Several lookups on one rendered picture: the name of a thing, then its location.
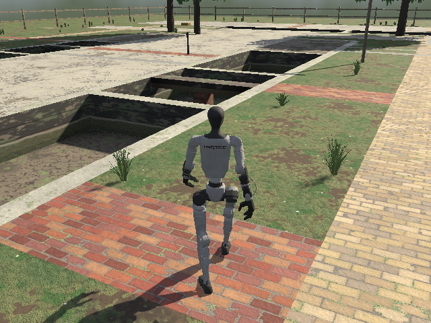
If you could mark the robot head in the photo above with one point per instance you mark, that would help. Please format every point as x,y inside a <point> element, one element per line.
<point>216,117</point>

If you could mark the robot left upper arm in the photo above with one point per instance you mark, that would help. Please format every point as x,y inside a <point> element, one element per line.
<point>191,151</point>

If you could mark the robot right forearm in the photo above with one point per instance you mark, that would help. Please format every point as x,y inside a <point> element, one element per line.
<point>245,185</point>

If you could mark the left robot hand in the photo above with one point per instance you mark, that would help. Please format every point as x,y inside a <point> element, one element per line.
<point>188,183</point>

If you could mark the right robot hand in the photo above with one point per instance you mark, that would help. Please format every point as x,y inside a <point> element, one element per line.
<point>251,208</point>

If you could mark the robot right upper arm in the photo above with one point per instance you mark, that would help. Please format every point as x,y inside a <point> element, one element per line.
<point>236,142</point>

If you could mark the robot left forearm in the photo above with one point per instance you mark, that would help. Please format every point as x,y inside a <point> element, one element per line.
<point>186,173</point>

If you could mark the left robot shin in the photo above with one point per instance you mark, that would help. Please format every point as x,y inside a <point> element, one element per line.
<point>204,259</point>

